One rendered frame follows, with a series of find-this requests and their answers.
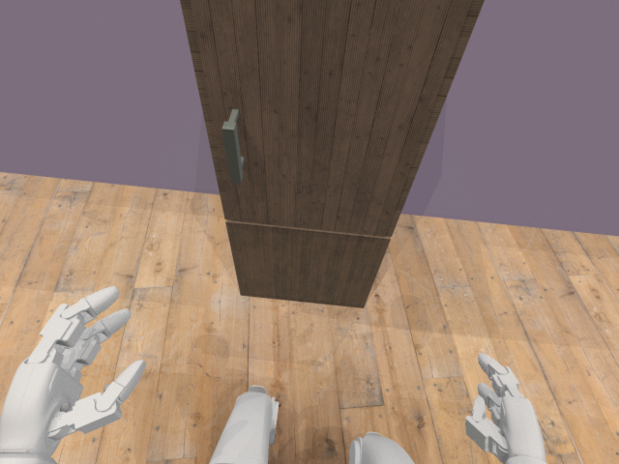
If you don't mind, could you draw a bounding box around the right robot hand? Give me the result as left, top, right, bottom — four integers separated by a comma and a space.
466, 353, 546, 464

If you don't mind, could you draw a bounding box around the robot thigh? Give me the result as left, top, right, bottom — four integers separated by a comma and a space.
349, 435, 415, 464
209, 391, 279, 464

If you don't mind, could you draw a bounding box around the robot right thigh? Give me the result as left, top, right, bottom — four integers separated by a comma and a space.
349, 435, 415, 464

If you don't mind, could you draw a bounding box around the handle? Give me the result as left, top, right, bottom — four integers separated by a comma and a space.
221, 109, 245, 184

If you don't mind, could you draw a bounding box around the robot left thigh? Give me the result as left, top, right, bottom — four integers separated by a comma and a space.
209, 391, 279, 464

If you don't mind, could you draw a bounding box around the cupboard door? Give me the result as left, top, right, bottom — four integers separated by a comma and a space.
191, 0, 472, 237

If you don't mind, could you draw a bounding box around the left robot hand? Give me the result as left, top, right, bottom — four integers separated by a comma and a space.
0, 286, 146, 457

